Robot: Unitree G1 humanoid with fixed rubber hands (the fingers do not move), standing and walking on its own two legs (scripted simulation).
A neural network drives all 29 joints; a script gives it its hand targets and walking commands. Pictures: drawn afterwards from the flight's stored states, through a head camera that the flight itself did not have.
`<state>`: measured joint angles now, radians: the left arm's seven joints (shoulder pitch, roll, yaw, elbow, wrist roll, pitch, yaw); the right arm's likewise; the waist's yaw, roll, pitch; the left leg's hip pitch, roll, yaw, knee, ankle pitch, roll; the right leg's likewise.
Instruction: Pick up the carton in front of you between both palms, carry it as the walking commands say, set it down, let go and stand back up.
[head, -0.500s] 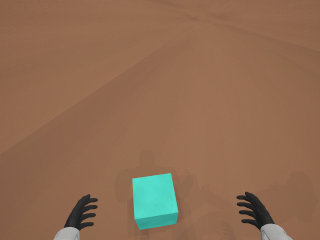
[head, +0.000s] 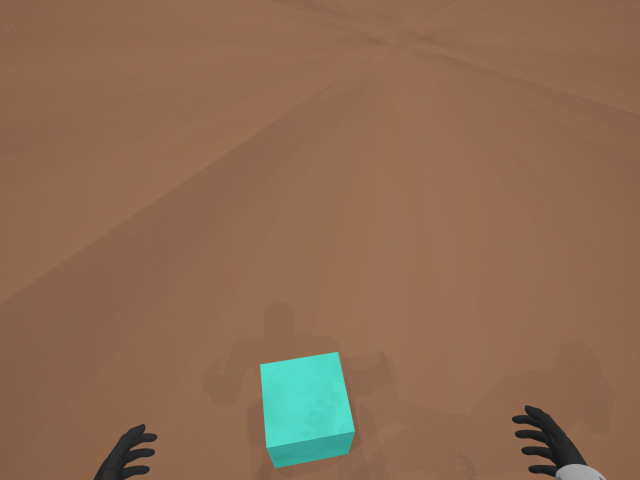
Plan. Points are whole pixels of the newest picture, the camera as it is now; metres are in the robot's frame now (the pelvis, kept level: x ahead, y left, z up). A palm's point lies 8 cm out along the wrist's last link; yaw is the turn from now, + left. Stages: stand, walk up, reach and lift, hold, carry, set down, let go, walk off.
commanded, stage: stand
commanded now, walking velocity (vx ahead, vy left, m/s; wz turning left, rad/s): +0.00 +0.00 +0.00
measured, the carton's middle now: (305, 411) +0.37 +0.05 -0.65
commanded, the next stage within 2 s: none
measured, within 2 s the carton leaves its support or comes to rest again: neither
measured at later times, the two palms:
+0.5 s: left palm out of the picture +0.09 +0.29 -0.10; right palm out of the picture +0.09 -0.31 -0.09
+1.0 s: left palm out of the picture +0.07 +0.29 -0.10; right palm out of the picture +0.07 -0.32 -0.09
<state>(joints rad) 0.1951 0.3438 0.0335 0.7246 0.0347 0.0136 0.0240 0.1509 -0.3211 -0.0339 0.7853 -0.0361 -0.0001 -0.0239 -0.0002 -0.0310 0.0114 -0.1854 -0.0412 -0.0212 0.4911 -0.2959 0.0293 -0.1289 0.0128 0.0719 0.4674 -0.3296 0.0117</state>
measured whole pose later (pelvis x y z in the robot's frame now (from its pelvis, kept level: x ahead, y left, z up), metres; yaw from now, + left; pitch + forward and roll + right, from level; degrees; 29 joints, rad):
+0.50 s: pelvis -0.02 -0.01 +0.01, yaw +0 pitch -2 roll +0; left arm 0.18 0.36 0.02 0.86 0.03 0.00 0.02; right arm 0.14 -0.35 -0.02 0.92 -0.03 -0.01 -0.02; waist 0.00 -0.02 0.02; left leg -0.14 -0.03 -0.03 0.41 -0.23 0.02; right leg -0.09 0.02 0.06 0.39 -0.27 0.00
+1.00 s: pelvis -0.03 -0.01 +0.01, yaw +1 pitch -3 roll +0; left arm 0.15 0.38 0.01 0.97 0.02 -0.01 0.01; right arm 0.13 -0.37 -0.01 1.01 -0.02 -0.01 -0.01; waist -0.01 -0.01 0.03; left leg -0.13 -0.02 -0.04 0.37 -0.19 0.01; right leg -0.07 0.02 0.05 0.34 -0.23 0.00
